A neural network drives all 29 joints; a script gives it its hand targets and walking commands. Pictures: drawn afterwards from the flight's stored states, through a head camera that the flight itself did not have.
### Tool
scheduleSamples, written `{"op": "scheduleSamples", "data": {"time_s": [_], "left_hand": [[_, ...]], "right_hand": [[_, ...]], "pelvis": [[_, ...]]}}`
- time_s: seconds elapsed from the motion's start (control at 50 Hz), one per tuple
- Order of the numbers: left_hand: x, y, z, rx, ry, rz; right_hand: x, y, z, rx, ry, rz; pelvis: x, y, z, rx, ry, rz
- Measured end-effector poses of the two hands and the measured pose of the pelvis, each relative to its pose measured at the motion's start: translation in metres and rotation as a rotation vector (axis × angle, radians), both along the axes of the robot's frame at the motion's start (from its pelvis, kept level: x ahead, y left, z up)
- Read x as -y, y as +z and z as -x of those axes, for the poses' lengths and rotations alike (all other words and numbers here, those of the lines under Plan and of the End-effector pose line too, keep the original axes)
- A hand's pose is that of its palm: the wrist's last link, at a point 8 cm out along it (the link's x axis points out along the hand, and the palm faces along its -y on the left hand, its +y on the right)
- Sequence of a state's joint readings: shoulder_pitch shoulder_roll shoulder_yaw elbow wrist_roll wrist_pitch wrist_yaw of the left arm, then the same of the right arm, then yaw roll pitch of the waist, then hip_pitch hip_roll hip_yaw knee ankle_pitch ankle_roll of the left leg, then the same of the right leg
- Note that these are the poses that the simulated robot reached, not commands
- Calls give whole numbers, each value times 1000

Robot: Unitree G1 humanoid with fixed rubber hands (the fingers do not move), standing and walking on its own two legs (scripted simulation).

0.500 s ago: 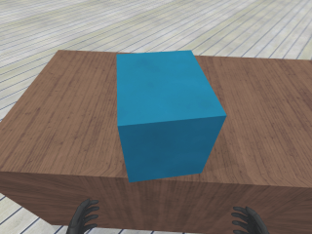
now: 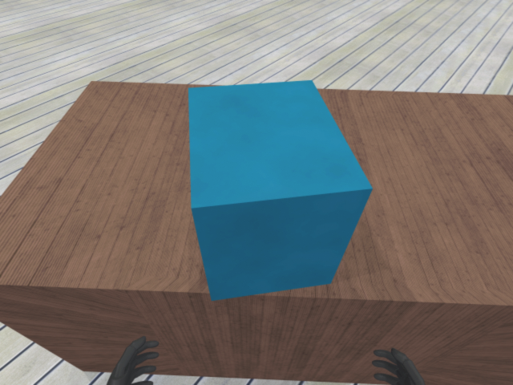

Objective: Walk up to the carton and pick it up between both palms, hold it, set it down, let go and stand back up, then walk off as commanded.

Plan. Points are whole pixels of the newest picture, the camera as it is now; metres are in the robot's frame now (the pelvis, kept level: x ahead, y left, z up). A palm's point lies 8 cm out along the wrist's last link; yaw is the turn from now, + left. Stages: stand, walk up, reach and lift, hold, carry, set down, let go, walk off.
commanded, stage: set down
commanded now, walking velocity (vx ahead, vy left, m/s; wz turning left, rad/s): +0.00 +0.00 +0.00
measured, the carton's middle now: (262, 189) +0.46 +0.03 +0.05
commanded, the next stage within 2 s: let go in 0.26 s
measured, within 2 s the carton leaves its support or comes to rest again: neither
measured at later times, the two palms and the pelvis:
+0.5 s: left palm out of the picture +0.16 +0.23 -0.09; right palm out of the picture +0.14 -0.22 -0.09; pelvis +0.00 +0.00 +0.00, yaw +0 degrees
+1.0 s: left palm out of the picture +0.09 +0.29 -0.11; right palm out of the picture +0.08 -0.30 -0.11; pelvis +0.00 +0.00 -0.01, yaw +1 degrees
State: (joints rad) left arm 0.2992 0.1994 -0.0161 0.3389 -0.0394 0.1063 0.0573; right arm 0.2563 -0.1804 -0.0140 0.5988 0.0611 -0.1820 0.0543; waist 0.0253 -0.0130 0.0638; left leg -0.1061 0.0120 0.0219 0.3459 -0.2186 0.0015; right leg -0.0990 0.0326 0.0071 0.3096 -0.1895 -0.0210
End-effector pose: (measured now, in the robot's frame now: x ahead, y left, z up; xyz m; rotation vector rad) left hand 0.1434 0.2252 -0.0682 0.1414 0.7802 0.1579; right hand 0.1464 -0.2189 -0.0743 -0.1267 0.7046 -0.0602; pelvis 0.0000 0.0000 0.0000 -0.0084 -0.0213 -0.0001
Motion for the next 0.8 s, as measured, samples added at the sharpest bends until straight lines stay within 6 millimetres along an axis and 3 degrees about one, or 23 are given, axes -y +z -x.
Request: {"op": "scheduleSamples", "data": {"time_s": [0.34, 0.66, 0.74, 0.8], "left_hand": [[0, -17, -8, -81, -39, -2], [1, -19, -14, -85, -56, -6], [3, -21, -11, -87, -72, -14], [-8, -27, -4, -93, -70, -34]], "right_hand": [[3, -15, 5, -50, -14, 26], [7, -20, 3, -59, -6, 36], [11, -21, 6, -80, 2, 53], [26, -28, 15, -180, 0, 110]], "pelvis": [[2, -2, -3, 12, -5, 0], [1, -2, -5, 23, -4, 2], [1, -3, -5, 16, -3, 0], [1, -6, -5, -1, 6, -3]]}}
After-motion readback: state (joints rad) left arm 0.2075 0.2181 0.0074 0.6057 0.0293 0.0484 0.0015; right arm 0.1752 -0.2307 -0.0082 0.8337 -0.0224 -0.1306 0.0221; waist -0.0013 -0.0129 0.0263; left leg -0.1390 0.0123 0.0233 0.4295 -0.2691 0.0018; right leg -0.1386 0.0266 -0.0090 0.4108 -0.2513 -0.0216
